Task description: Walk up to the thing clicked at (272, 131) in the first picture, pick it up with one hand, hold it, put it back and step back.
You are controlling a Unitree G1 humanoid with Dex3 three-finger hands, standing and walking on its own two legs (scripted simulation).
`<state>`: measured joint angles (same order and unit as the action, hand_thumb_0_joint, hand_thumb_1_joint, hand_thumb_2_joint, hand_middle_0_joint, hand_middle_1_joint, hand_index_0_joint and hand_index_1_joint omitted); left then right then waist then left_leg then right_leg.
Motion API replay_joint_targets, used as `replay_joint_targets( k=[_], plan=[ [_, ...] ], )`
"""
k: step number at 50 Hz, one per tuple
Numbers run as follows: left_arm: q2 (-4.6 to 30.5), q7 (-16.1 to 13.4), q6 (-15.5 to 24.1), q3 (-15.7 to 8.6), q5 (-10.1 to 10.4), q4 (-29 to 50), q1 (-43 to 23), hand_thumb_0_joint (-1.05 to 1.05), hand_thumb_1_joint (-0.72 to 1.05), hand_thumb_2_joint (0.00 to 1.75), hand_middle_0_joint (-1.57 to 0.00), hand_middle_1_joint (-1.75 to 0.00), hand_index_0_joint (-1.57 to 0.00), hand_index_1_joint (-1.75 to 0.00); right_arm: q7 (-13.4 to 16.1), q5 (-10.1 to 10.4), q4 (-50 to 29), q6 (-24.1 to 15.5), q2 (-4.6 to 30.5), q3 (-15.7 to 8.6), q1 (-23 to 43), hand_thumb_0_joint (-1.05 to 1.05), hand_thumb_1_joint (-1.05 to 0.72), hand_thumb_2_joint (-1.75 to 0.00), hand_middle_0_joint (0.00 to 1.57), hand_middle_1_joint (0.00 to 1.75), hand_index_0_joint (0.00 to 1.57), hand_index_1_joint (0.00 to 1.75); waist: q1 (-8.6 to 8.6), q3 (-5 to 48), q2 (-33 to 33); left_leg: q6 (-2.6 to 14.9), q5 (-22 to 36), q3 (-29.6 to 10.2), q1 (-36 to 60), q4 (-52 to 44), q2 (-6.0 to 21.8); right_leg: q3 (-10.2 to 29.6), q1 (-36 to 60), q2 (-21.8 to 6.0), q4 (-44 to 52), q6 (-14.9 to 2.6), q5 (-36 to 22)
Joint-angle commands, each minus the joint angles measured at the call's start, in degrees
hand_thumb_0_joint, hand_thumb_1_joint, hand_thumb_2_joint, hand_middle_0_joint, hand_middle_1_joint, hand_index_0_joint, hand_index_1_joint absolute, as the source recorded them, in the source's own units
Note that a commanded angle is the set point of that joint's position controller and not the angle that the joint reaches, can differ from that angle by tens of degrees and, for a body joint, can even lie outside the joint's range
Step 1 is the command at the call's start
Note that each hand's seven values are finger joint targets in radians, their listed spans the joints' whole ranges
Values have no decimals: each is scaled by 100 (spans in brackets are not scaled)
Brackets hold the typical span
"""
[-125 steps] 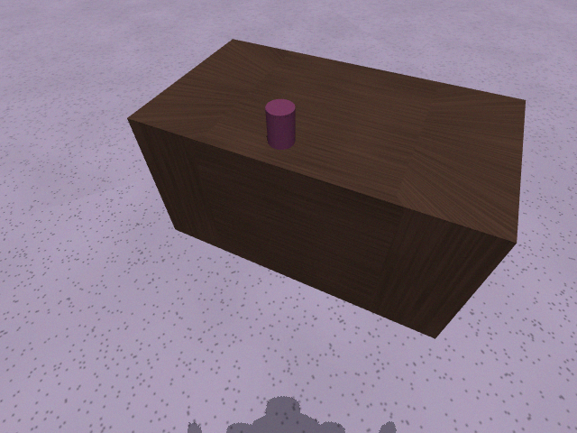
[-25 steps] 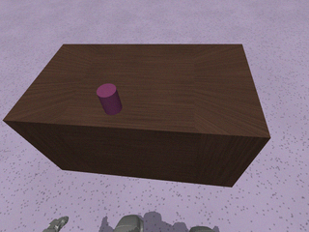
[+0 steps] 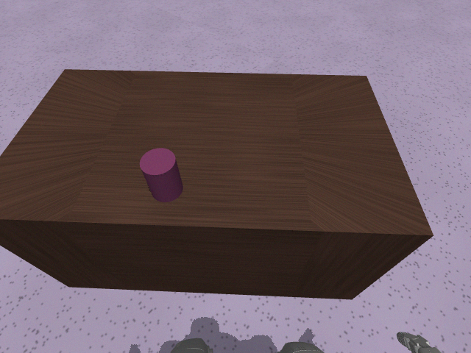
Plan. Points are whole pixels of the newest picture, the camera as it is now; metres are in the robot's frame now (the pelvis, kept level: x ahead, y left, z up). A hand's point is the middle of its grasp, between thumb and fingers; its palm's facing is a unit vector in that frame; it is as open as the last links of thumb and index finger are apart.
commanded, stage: walk up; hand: left
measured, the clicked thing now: (162, 176) +0.50 +0.21 -0.09
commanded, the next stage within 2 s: stand in 1.16 s
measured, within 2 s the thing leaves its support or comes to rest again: neither
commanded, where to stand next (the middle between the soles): +0.08 +0.01 m, yaw -2 degrees
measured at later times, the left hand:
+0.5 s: hand (114, 349) +0.14 +0.24 -0.12, palm faces -0.09 -0.93 -0.35, open 7.4 cm
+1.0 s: hand out of the picture +0.11 +0.25 -0.13, palm faces -0.10 -0.94 -0.34, open 7.4 cm
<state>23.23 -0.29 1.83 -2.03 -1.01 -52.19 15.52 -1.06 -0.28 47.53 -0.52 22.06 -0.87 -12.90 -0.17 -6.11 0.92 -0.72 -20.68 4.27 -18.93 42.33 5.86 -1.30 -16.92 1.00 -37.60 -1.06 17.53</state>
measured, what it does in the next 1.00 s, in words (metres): stands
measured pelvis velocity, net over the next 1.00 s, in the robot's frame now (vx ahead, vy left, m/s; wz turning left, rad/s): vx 0.01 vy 0.01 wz -0.08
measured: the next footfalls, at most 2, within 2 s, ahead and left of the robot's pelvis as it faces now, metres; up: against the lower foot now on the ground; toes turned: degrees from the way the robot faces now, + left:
none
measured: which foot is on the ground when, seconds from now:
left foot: down 0.00-1.00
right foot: down 0.00-1.00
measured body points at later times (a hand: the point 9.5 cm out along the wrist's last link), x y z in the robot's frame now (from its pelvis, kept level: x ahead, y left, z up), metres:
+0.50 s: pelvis +0.02 +0.00 +0.02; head +0.03 -0.01 +0.47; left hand +0.14 +0.29 -0.10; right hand +0.10 -0.31 -0.10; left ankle +0.02 +0.13 -0.72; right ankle +0.02 -0.12 -0.72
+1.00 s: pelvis +0.01 +0.01 +0.03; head +0.02 +0.01 +0.48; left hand +0.11 +0.30 -0.11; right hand +0.06 -0.30 -0.11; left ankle +0.02 +0.13 -0.72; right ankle +0.02 -0.12 -0.72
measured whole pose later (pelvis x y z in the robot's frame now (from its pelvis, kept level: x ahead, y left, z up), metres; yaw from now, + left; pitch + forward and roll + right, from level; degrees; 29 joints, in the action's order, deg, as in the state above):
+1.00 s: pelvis +0.01 +0.01 +0.03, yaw -5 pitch -3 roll +0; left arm 19.6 0.3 0.1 -0.6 -0.6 -65.5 5.8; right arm -0.9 -0.7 65.4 -0.5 19.6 -1.0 -6.1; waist 0.5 -3.9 -0.2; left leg -0.6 -11.4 8.0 -6.0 20.4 3.1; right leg 4.0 -8.3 0.5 -21.2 0.6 10.0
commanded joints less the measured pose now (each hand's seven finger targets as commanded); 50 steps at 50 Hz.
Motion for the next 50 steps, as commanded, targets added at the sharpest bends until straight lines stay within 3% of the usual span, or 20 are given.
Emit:
replay_joint_targets(
  k=[1, 2, 3, 4, 5, 6, 8, 12, 15, 19, 23, 29, 39, 44, 50],
  plan=[
    [1620, -52, 190, -318, 34, 386, -286, 0, 90, 90, -20, -30, -20, -30, 176, 60, -201, -83, 1029, -361, 96, 0, -90, -90, 20, 30, 20, 30, 126, 610, -673, 209, -592, -362, 308, 34, -232, 2407, -170, -1781, 1059, -1397, -2026],
    [1442, -46, 170, -256, 59, 341, -367, 0, 90, 90, -20, -30, -20, -30, 168, 59, -82, -99, 1034, -354, 109, 0, -90, -90, 20, 30, 20, 30, 156, 559, -607, 234, -420, -411, 478, -345, -233, 1998, -279, -1528, 1015, -1165, -2084],
    [1362, -47, 151, -216, 57, 347, -615, 0, 90, 90, -20, -30, -20, -30, 152, 61, 57, -143, 1076, -363, 0, 0, -90, -90, 20, 30, 20, 30, 278, 621, -660, 293, 452, -466, 727, -780, -125, 1618, -320, -1249, 862, -849, -2037],
    [1194, -45, 137, -165, 82, 314, -616, 0, 90, 90, -20, -30, -20, -30, 147, 58, 176, -194, 1209, -391, -10, 0, -90, -90, 20, 30, 20, 30, 238, 732, -566, 393, 1230, -689, 1036, -1098, 138, 1251, -381, -966, 649, -525, -2054],
    [1084, -39, 123, -144, 108, 229, -533, 0, 90, 90, -20, -30, -20, -30, 130, 62, 209, -227, 1344, -403, 214, 0, -90, -90, 20, 30, 20, 30, 103, 792, -384, 548, 1512, -969, 920, -1292, 421, 853, -159, -577, 448, -292, -1770],
    [1086, -39, 107, -137, 99, 132, -514, 0, 90, 90, -20, -30, -20, -30, 122, 56, 252, -237, 1385, -383, 325, 0, -90, -90, 20, 30, 20, 30, 36, 867, -348, 696, 1648, -1146, 751, -1416, 622, 715, 173, -428, 301, -204, -1575],
    [1067, -47, 111, -125, 98, -10, -502, 0, 90, 90, -20, -30, -20, -30, 122, 58, 362, -248, 1303, -309, 515, 0, -90, -90, 20, 30, 20, 30, -42, 1017, -229, 635, 2134, -912, 804, -1406, 570, 768, 543, -503, 415, -222, -1853],
    [1032, -47, 88, -77, 166, -212, -764, 0, 90, 90, -20, -30, -20, -30, 137, 58, 632, -224, 1209, -261, 731, 0, -90, -90, 20, 30, 20, 30, -18, 946, 143, 394, 2137, -597, 990, -1688, 355, 855, 641, -602, 622, -239, -2248],
    [1016, -56, 57, -46, 135, -408, -856, 0, 90, 90, -20, -30, -20, -30, 130, 60, 772, -191, 1150, -241, 997, 0, -90, -90, 20, 30, 20, 30, -59, 908, 71, 382, 1868, -529, 1132, -1841, 360, 842, 710, -628, 922, -204, -2147],
    [997, -38, 50, -13, 102, -562, -1192, 0, 90, 90, -20, -30, -20, -30, 108, 40, 989, -152, 1088, -221, 1138, 0, -90, -90, 20, 30, 20, 30, 17, 723, -41, 288, 1254, -443, 1211, -2151, 274, 987, 638, -681, 1384, -168, -1852],
    [991, -32, 60, -22, 73, -695, -1360, 0, 90, 90, -20, -30, -20, -30, 90, 22, 1168, -135, 1037, -209, 1186, 0, -90, -90, 20, 30, 20, 30, 61, 768, -217, 233, 1161, -351, 1457, -2288, 232, 1079, 643, -714, 1746, -163, -1744],
    [940, -14, 54, -48, 65, -817, -1414, 0, 90, 90, -20, -30, -20, -30, 84, -3, 1312, -144, 1031, -206, 1190, 0, -90, -90, 20, 30, 20, 30, 52, 840, -168, 196, 1214, -276, 1620, -2451, 242, 1067, 764, -735, 1960, -117, -1855],
    [899, 3, 10, -74, 30, -919, -1428, 0, 90, 90, -20, -30, -20, -30, 79, -49, 1420, -137, 1014, -224, 1091, 0, -90, -90, 20, 30, 20, 30, 71, 556, -132, 191, 546, -311, 1502, -2648, 226, 1125, 484, -662, 2230, -80, -957],
    [886, 5, 10, -86, 25, -930, -1315, 0, 90, 90, -20, -30, -20, -30, 84, -41, 1398, -153, 1022, -249, 1040, 0, -90, -90, 20, 30, 20, 30, 68, 797, -150, 224, 827, -281, 1661, -2614, 288, 1019, 601, -634, 2064, -69, -1370],
    [840, 3, -30, -60, 44, -930, -1253, 0, 90, 90, -20, -30, -20, -30, 107, -42, 1395, -147, 1045, -286, 1027, 0, -90, -90, 20, 30, 20, 30, 56, 712, -45, 253, 876, -309, 1599, -2690, 343, 930, 585, -557, 1902, -45, -1484]
  ],
)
